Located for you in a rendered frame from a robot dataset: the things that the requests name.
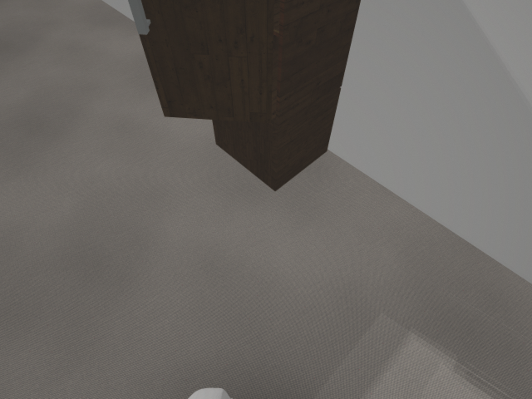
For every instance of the handle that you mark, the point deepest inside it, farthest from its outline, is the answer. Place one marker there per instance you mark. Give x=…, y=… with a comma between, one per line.
x=142, y=24

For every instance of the cupboard door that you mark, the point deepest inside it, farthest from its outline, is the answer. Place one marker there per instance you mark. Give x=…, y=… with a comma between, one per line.
x=211, y=59

